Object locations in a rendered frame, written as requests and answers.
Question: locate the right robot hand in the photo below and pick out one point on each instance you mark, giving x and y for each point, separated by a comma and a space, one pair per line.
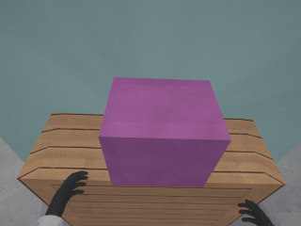
260, 218

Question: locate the carton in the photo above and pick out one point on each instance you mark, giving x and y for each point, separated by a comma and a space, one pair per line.
162, 132

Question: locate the pedestal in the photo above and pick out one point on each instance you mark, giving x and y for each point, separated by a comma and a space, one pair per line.
69, 142

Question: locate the left robot hand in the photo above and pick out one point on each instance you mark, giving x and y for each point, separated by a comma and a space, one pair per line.
65, 192

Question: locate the robot left forearm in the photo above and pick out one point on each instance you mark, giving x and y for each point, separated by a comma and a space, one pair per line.
50, 220

